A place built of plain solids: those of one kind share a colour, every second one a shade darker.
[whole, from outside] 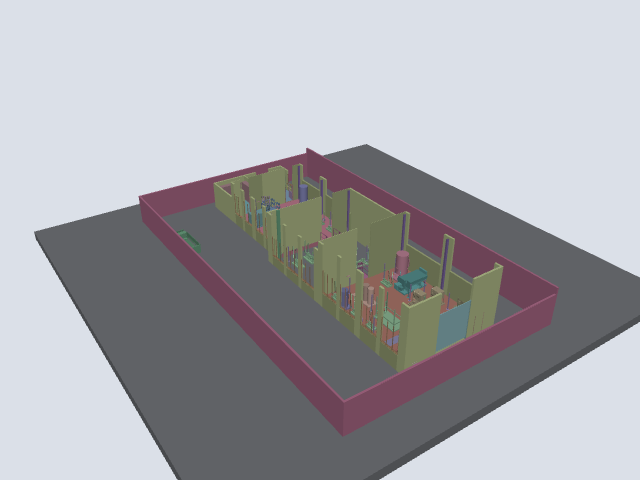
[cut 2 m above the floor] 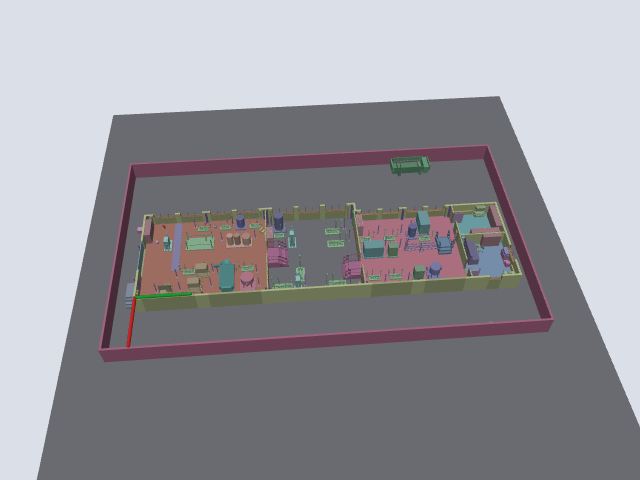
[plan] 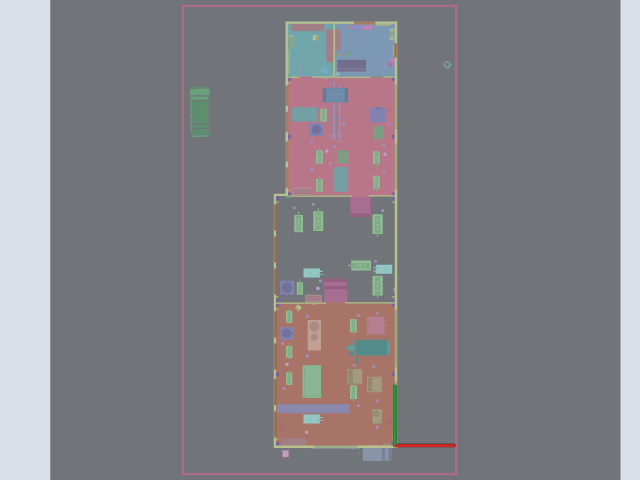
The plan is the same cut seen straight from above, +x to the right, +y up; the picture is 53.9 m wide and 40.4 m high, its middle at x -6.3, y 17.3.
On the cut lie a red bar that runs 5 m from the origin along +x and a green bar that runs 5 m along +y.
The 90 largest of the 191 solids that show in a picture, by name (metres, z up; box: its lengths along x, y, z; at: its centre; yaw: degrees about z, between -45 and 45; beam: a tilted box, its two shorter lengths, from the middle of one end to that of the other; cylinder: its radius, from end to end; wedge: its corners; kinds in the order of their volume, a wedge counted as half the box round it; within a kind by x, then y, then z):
{
 "yard_bound_1": {"box": [0.2, 39.6, 3.37], "at": [-17.84, 17.3, 1.64]},
 "yard_bound_2": {"box": [23.21, 0.2, 3.37], "at": [-6.33, -2.4, 1.64]},
 "yard_bound_3": {"box": [23.21, 0.2, 3.37], "at": [-6.33, 37.0, 1.64]},
 "yard_bound_4": {"box": [0.2, 39.6, 4.07], "at": [5.17, 17.3, 1.99]},
 "raised_floor_boilers_1": {"box": [10.13, 12.13, 0.73], "at": [-5.0, 6.0, 0.32]},
 "wall_1": {"box": [0.2, 0.91, 6.83], "at": [-10.1, 0.25, 3.37]},
 "wall_2": {"box": [0.2, 2.21, 1.63], "at": [-10.1, 1.8, 0.77]},
 "wall_3": {"box": [0.2, 0.51, 6.83], "at": [-10.1, 3.15, 3.37]},
 "wall_4": {"box": [0.2, 2.21, 1.63], "at": [-10.1, 4.5, 0.77]},
 "wall_5": {"box": [0.2, 0.81, 6.83], "at": [-10.1, 6.0, 3.37]},
 "wall_6": {"box": [0.2, 2.21, 1.63], "at": [-10.1, 7.5, 0.77]},
 "wall_7": {"box": [0.2, 0.51, 6.83], "at": [-10.1, 8.85, 3.37]},
 "wall_8": {"box": [0.2, 2.21, 1.63], "at": [-10.1, 10.2, 0.77]},
 "wall_9": {"box": [0.2, 0.71, 6.83], "at": [-10.1, 11.65, 3.37]},
 "wall_10": {"box": [0.2, 0.71, 5.85], "at": [-10.1, 12.35, 2.88]},
 "wall_11": {"box": [0.2, 2.21, 1.15], "at": [-10.1, 13.8, 0.53]},
 "wall_12": {"box": [0.2, 0.51, 5.85], "at": [-10.1, 15.15, 2.88]},
 "wall_13": {"box": [0.2, 2.21, 1.15], "at": [-10.1, 16.5, 0.53]},
 "wall_14": {"box": [0.2, 0.51, 5.85], "at": [-10.1, 17.85, 2.88]},
 "wall_15": {"box": [0.2, 2.21, 1.15], "at": [-10.1, 19.2, 0.53]},
 "wall_16": {"box": [0.2, 0.91, 5.85], "at": [-10.1, 20.75, 2.88]},
 "wall_17": {"box": [1.2, 0.2, 5.85], "at": [-9.6, 21.1, 2.88]},
 "wall_18": {"box": [0.2, 0.51, 5.16], "at": [-9.1, 23.65, 2.53]},
 "wall_19": {"box": [0.2, 0.81, 5.16], "at": [-9.1, 26.0, 2.53]},
 "wall_20": {"box": [0.2, 0.51, 5.16], "at": [-9.1, 28.35, 2.53]},
 "wall_21": {"box": [0.2, 0.71, 5.16], "at": [-9.1, 30.65, 2.53]},
 "wall_22": {"box": [0.2, 4.7, 3.26], "at": [-9.1, 33.35, 1.58]},
 "wall_23": {"box": [3.41, 0.2, 6.83], "at": [-8.5, -0.1, 3.37]},
 "wall_24": {"box": [4.2, 0.06, 6.83], "at": [-7.9, 11.97, 3.37]},
 "wall_25": {"box": [4.2, 0.06, 5.85], "at": [-7.9, 12.03, 2.88]},
 "wall_26": {"box": [4.1, 0.2, 3.26], "at": [-7.15, 35.6, 1.58]},
 "wall_27": {"box": [5.46, 0.06, 5.85], "at": [-6.33, 20.97, 2.88]},
 "wall_28": {"box": [5.4, 0.06, 5.16], "at": [-6.3, 21.03, 2.53]},
 "wall_29": {"box": [1.86, 0.06, 5.16], "at": [-5.97, 30.97, 2.53]},
 "wall_30": {"box": [0.06, 4.5, 3.26], "at": [-5.07, 33.25, 1.58]},
 "wall_31": {"box": [3.61, 0.2, 0.73], "at": [-5.0, -0.1, 0.32]},
 "wall_32": {"box": [1.66, 0.2, 3.26], "at": [-4.28, 35.6, 1.58]},
 "wall_33": {"box": [3.12, 0.06, 5.16], "at": [-3.6, 30.97, 2.53]},
 "wall_34": {"box": [4.2, 0.06, 6.83], "at": [-2.1, 11.97, 3.37]},
 "wall_35": {"box": [4.2, 0.06, 5.85], "at": [-2.1, 12.03, 2.88]},
 "wall_36": {"box": [3.41, 0.2, 6.83], "at": [-1.5, -0.1, 3.37]},
 "wall_37": {"box": [2.2, 0.06, 5.85], "at": [-1.1, 20.97, 2.88]},
 "wall_38": {"box": [1.86, 0.2, 3.26], "at": [-0.72, 35.6, 1.58]},
 "wall_39": {"box": [0.2, 0.81, 6.83], "at": [0.1, 0.2, 3.37]},
 "wall_40": {"box": [0.2, 4.81, 3.43], "at": [0.1, 3.0, 1.67]},
 "wall_41": {"box": [0.2, 1.21, 6.83], "at": [0.1, 6.0, 3.37]},
 "wall_42": {"box": [0.2, 4.81, 3.43], "at": [0.1, 9.0, 1.67]},
 "wall_43": {"box": [0.2, 0.61, 6.83], "at": [0.1, 11.7, 3.37]},
 "wall_44": {"box": [0.2, 9.0, 5.85], "at": [0.1, 16.5, 2.88]},
 "wall_45": {"box": [0.2, 0.61, 5.16], "at": [0.1, 21.3, 2.53]},
 "wall_46": {"box": [0.2, 3.81, 3.26], "at": [0.1, 23.5, 1.58]},
 "wall_47": {"box": [0.2, 1.21, 5.16], "at": [0.1, 26.0, 2.53]},
 "wall_48": {"box": [0.2, 3.81, 3.26], "at": [0.1, 28.5, 1.58]},
 "wall_49": {"box": [0.2, 0.61, 5.16], "at": [0.1, 30.7, 2.53]},
 "wall_50": {"box": [0.2, 1.66, 3.26], "at": [0.1, 31.82, 1.58]},
 "wall_51": {"box": [0.2, 1.86, 3.26], "at": [0.1, 34.77, 1.58]},
 "raised_floor_engines_1": {"box": [9.13, 10.13, 0.56], "at": [-4.5, 26.0, 0.23]},
 "row_1": {"box": [2.1, 0.6, 2.1], "at": [-8.5, 0.32, 1.83]},
 "row_2": {"box": [1.48, 0.48, 2.04], "at": [-7.75, 21.38, 1.63]},
 "row_3": {"box": [1.6, 0.6, 2.1], "at": [-7.75, 21.38, 1.66]},
 "row_4": {"box": [2.8, 0.6, 2.1], "at": [-7.35, 35.18, 1.66]},
 "row_5": {"box": [1.28, 0.48, 2.04], "at": [-6.85, 12.38, 1.12]},
 "row_6": {"box": [1.4, 0.6, 2.1], "at": [-6.85, 12.38, 1.15]},
 "row_7": {"box": [0.6, 2.8, 2.1], "at": [-5.48, 33.65, 1.66]},
 "row_8": {"box": [0.45, 1.8, 2.1], "at": [-4.79, 34.15, 1.66]},
 "raised_floor_control_1": {"box": [5.23, 4.63, 0.56], "at": [-2.55, 33.25, 0.23]},
 "raised_floor_switch_1": {"box": [4.03, 4.63, 0.56], "at": [-7.05, 33.25, 0.23]},
 "screw_compressor_1": {"box": [1.9, 1.0, 1.45], "at": [-7.6, 27.88, 1.44]},
 "screw_compressor_2": {"box": [1.0, 1.9, 1.45], "at": [-4.57, 22.4, 1.44]},
 "air_vessel_1": {"cylinder": 0.4, "from": [-9.08, 9.44, 1.03], "to": [-9.08, 9.44, 2.57]},
 "air_vessel_2": {"cylinder": 0.45, "from": [-9.06, 13.28, 0.36], "to": [-9.06, 13.28, 2.08]},
 "air_vessel_3": {"cylinder": 0.4, "from": [-6.61, 26.59, 0.86], "to": [-6.61, 26.59, 2.4]},
 "air_vessel_4": {"cylinder": 0.5, "from": [-1.43, 27.84, 1.22], "to": [-1.43, 27.84, 3.77]},
 "door_landing_1": {"box": [2.0, 1.1, 0.73], "at": [-5.0, 12.61, 0.32]},
 "door_landing_2": {"box": [1.8, 1.1, 0.56], "at": [-2.9, 20.39, 0.23]},
 "buffer_vessel_1": {"cylinder": 0.6, "from": [-1.6, 10.1, 1.41], "to": [-1.6, 10.1, 3.52]},
 "shell_boiler_1": {"box": [2.84, 1.09, 0.2], "at": [-1.88, 8.23, 0.73]},
 "shell_boiler_2": {"box": [2.6, 1.36, 0.31], "at": [-1.88, 8.23, 1.83]},
 "beyond_storage_tank_1": {"box": [1.65, 0.55, 0.88], "at": [-16.41, 29.75, 0.85], "yaw": 0.8},
 "beyond_storage_tank_2": {"box": [1.33, 1.87, 0.35], "at": [-16.39, 28.06, 0.59], "yaw": 0.8},
 "cabinet_dryer_1": {"box": [0.7, 0.9, 1.2], "at": [-4.37, 24.3, 1.31]},
 "cabinet_dryer_2": {"box": [0.7, 0.9, 1.2], "at": [-1.38, 26.32, 1.31]},
 "yard_step_1": {"box": [1.6, 1.1, 0.67], "at": [-1.9, -0.75, 0.33]},
 "condensate_set_1": {"box": [0.7, 1.06, 0.7], "at": [-3.18, 5.8, 1.73]},
 "condensate_set_2": {"box": [0.7, 1.06, 0.7], "at": [-1.54, 5.14, 1.73]},
 "control_desk_1": {"box": [2.4, 0.5, 0.79], "at": [-3.64, 31.72, 0.85]},
 "roller_shutter_1": {"box": [3.46, 0.06, 3.83], "at": [-5.0, -0.12, 2.77]},
 "stile_1": {"box": [1.0, 1.25, 0.56], "at": [-5.0, 29.5, 0.74]},
 "feed_tank_1": {"box": [1.56, 2.76, 0.15], "at": [-7.0, 5.37, 0.7]},
 "softener_pair_1": {"cylinder": 0.42, "from": [-6.78, 10.02, 0.78], "to": [-6.78, 10.02, 1.73]}
}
